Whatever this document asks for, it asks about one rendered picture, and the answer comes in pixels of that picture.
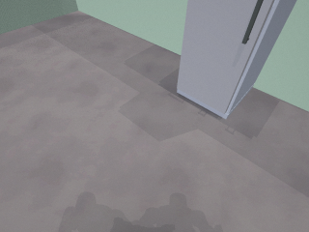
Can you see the handle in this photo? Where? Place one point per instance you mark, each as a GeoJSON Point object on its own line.
{"type": "Point", "coordinates": [252, 21]}

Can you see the fridge door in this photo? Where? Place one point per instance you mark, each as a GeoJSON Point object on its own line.
{"type": "Point", "coordinates": [213, 57]}

